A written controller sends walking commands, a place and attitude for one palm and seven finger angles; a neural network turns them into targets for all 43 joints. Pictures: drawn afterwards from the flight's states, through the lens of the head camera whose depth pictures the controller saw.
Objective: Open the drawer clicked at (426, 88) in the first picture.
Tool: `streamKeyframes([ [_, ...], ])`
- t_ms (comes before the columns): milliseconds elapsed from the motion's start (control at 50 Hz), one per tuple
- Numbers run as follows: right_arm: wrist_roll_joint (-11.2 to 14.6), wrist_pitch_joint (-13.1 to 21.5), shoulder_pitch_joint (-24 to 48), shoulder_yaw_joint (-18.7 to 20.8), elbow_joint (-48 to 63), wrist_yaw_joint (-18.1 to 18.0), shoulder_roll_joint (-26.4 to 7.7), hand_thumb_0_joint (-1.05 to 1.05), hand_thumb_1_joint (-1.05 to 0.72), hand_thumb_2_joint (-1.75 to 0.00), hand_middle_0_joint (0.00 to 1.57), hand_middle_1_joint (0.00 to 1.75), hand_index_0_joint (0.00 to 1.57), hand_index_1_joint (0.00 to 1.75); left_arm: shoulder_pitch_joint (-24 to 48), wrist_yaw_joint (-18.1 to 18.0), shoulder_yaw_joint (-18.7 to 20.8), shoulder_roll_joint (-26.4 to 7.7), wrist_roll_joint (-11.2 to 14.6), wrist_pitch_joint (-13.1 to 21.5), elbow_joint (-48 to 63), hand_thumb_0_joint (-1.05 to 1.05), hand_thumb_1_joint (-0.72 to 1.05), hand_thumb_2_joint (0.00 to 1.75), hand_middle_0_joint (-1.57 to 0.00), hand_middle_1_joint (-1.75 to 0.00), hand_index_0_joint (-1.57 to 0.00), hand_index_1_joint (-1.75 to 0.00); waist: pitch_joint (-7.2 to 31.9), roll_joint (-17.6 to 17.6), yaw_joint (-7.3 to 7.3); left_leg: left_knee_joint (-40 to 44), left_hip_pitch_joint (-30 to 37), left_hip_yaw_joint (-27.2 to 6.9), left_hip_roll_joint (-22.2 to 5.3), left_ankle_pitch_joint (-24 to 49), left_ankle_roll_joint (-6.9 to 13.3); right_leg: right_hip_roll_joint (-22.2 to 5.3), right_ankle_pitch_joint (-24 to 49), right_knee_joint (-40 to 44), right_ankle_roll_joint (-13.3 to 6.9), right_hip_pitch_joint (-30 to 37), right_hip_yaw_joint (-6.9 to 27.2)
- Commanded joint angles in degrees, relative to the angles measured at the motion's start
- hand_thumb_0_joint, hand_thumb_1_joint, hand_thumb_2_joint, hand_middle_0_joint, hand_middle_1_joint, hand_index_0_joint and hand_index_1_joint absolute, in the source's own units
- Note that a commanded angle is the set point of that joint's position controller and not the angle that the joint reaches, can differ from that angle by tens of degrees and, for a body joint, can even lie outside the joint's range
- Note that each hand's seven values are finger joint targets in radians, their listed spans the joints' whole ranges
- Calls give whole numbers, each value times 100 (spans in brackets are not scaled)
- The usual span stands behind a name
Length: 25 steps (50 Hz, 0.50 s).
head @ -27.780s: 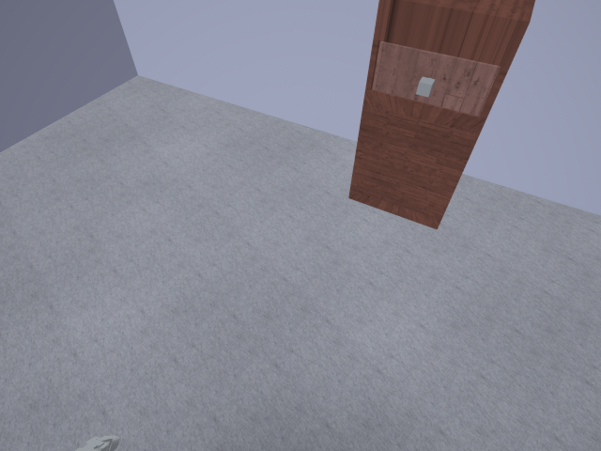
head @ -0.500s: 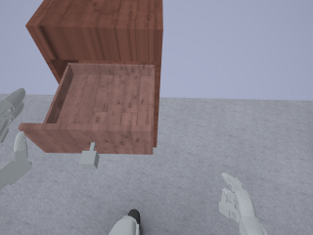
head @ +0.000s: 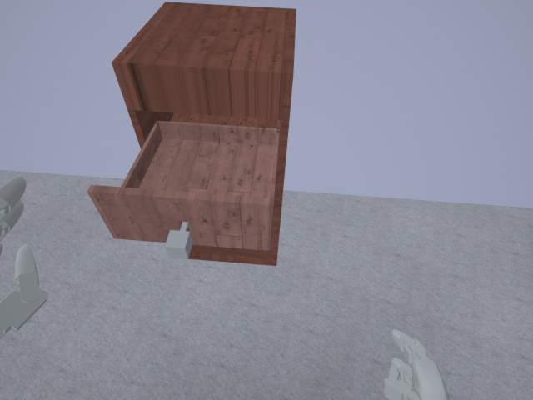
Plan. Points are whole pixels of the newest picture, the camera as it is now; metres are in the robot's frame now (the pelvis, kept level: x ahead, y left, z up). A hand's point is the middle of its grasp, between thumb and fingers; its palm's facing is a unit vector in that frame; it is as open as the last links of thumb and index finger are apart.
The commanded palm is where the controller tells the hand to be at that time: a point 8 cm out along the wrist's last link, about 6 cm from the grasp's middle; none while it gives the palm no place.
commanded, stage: stop stepping back and stand still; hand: left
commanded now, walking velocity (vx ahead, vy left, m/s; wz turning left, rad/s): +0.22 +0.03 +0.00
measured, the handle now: (181, 237) +0.46 +0.20 -0.11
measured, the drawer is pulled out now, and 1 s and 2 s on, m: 0.30 0.30 0.30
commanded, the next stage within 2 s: let the arm hang, fingers relaxed in 0.26 s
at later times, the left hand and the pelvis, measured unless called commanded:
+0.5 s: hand (95, 357) +0.19 +0.26 -0.03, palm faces +0.20 -0.90 -0.38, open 7.4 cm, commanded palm none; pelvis -0.01 +0.02 -0.01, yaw +3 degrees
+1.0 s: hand out of the picture -0.06 +0.21 -0.17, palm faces +0.06 -0.98 -0.21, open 7.3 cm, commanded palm none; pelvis -0.01 +0.04 +0.01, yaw +1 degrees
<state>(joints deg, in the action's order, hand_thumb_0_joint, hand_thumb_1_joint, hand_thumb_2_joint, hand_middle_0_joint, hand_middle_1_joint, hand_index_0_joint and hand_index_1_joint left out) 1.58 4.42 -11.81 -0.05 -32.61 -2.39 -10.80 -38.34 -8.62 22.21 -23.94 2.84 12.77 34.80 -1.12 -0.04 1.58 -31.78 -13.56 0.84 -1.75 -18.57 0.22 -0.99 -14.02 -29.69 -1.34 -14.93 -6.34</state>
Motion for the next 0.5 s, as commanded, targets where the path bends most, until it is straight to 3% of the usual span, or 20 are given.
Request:
streamKeyframes([
  [0, -8, 230, 371, 298, 720, -97, -773, 0, -90, -90, 20, 30, 20, 30, 358, -124, 435, -550, -14, 183, 612, 0, 90, 90, -20, -30, -20, -30, -101, -750, 93, -652, -744, 108, 231, -815, 237, -1118, -2550, 1739, -423, -476, 2141],
  [20, -40, 236, 321, 259, 640, -85, -733, 0, -90, -90, 20, 30, 20, 30, 557, -134, 329, -524, -47, 177, 680, 0, 90, 90, -20, -30, -20, -30, 28, -851, 136, -430, -591, 47, 168, -585, 266, -1172, -2291, 1553, -461, -397, 1909],
  [60, -68, 279, 354, 234, 617, -132, -769, 0, -90, -90, 20, 30, 20, 30, 728, -169, 267, -525, -66, 174, 813, 0, 90, 90, -20, -30, -20, -30, 76, -258, 126, 687, -167, -282, -11, -699, 376, -672, -2120, 866, -250, -540, 1172],
  [80, -101, 313, 429, 220, 652, -166, -839, 0, -90, -90, 20, 30, 20, 30, 820, -176, 230, -512, -77, 183, 1000, 0, 90, 90, -20, -30, -20, -30, -67, 557, 96, 1414, -343, -1030, -404, -1461, 524, -201, -2043, 174, -43, -583, 801],
  [100, -93, 336, 484, 206, 673, -192, -862, 0, -90, -90, 20, 30, 20, 30, 907, -211, 372, -674, -139, 183, 1226, 0, 90, 90, -20, -30, -20, -30, -77, 1381, 69, 2129, -551, -1878, -1049, -2337, 758, 152, -1553, -985, 126, -613, 359],
  [120, -106, 372, 514, 167, 713, -175, -720, 0, -90, -90, 20, 30, 20, 30, 1071, -208, 314, -627, -238, 178, 1353, 0, 90, 90, -20, -30, -20, -30, -204, 1546, 54, 2296, -1107, -2242, -1317, -2533, 953, 212, -1130, -1758, 156, -417, 325],
  [140, -122, 438, 486, 183, 686, -127, -670, 0, -90, -90, 20, 30, 20, 30, 950, -180, 333, -643, -254, 174, 1245, 0, 90, 90, -20, -30, -20, -30, -265, 1246, 37, 2087, -977, -2008, -1237, -1752, 979, 153, -1041, -1852, 162, -548, 395],
  [180, -139, 495, 471, 161, 580, -74, -665, 0, -90, -90, 20, 30, 20, 30, 503, -192, 420, -653, -193, 186, 1173, 0, 90, 90, -20, -30, -20, -30, -51, 927, -76, 1570, -916, -1397, -1046, -603, 852, 70, -1123, -839, 156, 3, 372],
  [240, -138, 484, 495, 125, 499, -35, -713, 0, -90, -90, 20, 30, 20, 30, 356, -132, 548, -722, -131, 279, 1130, 0, 90, 90, -20, -30, -20, -30, 111, 575, -66, 772, -1186, -878, -611, 402, 503, -1, 88, 823, 98, 1094, 479],
  [260, -126, 482, 463, 152, 480, -38, -702, 0, -90, -90, 20, 30, 20, 30, 344, -124, 652, -798, -101, 327, 988, 0, 90, 90, -20, -30, -20, -30, 192, 230, -24, 556, -1272, -681, -404, 208, 382, -249, 368, 968, -30, 1280, 807],
  [280, -59, 462, 361, 242, 472, -14, -695, 0, -90, -90, 20, 30, 20, 30, 220, -92, 617, -721, -66, 311, 778, 0, 90, 90, -20, -30, -20, -30, 267, -339, 1, 201, -1231, -367, -71, -498, 236, -542, -454, 1160, -157, 1000, 1429],
  [300, -9, 388, 334, 339, 548, 3, -756, 0, -90, -90, 20, 30, 20, 30, -36, -95, 609, -677, 1, 262, 766, 0, 90, 90, -20, -30, -20, -30, 278, -748, 8, -532, -1160, -188, 152, -500, 133, -1040, -940, 1625, -435, 686, 2335],
  [320, -12, 295, 301, 318, 539, 33, -698, 0, -90, -90, 20, 30, 20, 30, -60, -101, 456, -557, 34, 244, 750, 0, 90, 90, -20, -30, -20, -30, 174, -810, 46, -994, -1290, -103, 196, -450, 94, -1421, -1010, 1843, -644, 644, 2617],
  [340, -225, 384, 280, 495, -766, 447, -999, 0, -90, -90, 20, 30, 20, 30, 856, 512, -1389, 393, -725, -806, -3773, 0, 90, 90, -20, -30, -20, -30, 56, -537, 69, -1931, -1728, -172, -193, -558, 13, -1892, 1141, 622, -833, 190, 1679],
  [360, -166, 34, -303, 368, -751, 400, -528, 0, -90, -90, 20, 30, 20, 30, 947, 642, -1344, 597, -603, -1144, -3925, 0, 90, 90, -20, -30, -20, -30, 481, -489, 97, -1650, -949, -259, -120, -826, -6, -1494, 1596, 262, -912, -248, 1459],
  [380, -181, -183, -467, 268, -686, 377, -377, 0, -90, -90, 20, 30, 20, 30, 1221, 684, -1450, 656, -553, -1225, -4062, 0, 90, 90, -20, -30, -20, -30, 393, -558, 106, -1139, -697, 37, 66, -667, -8, -1231, 1094, 262, -744, -400, 964],
  [400, -230, -253, -568, 252, -714, 379, -353, 0, -90, -90, 20, 30, 20, 30, 1504, 695, -1542, 736, -538, -1278, -4335, 0, 90, 90, -20, -30, -20, -30, 244, -1039, 155, -443, -390, -61, 109, -195, 73, -989, 873, 57, -527, -580, 788],
  [440, -356, -289, -380, 286, -713, 347, -754, 0, -90, -90, 20, 30, 20, 30, 1623, 727, -1733, 769, -507, -1317, -4960, 0, 90, 90, -20, -30, -20, -30, -4, -782, -59, 62, -261, -875, -436, 1257, 450, -529, 455, -365, -126, -818, 652],
  [460, -385, -297, -213, 282, -718, 302, -885, 0, -90, -90, 20, 30, 20, 30, 1733, 728, -1771, 799, -525, -1341, -5275, 0, 90, 90, -20, -30, -20, -30, 50, -757, -157, 127, -512, -986, -626, 1534, 529, -368, 387, -248, -48, -435, 688],
  [480, -386, -317, -138, 235, -785, 243, -831, 0, -90, -90, 20, 30, 20, 30, 1892, 719, -1765, 777, -521, -1362, -5621, 0, 90, 90, -20, -30, -20, -30, 151, -850, -197, 127, -618, -880, -512, 1714, 472, -339, 608, -68, -53, -4, 770],
])
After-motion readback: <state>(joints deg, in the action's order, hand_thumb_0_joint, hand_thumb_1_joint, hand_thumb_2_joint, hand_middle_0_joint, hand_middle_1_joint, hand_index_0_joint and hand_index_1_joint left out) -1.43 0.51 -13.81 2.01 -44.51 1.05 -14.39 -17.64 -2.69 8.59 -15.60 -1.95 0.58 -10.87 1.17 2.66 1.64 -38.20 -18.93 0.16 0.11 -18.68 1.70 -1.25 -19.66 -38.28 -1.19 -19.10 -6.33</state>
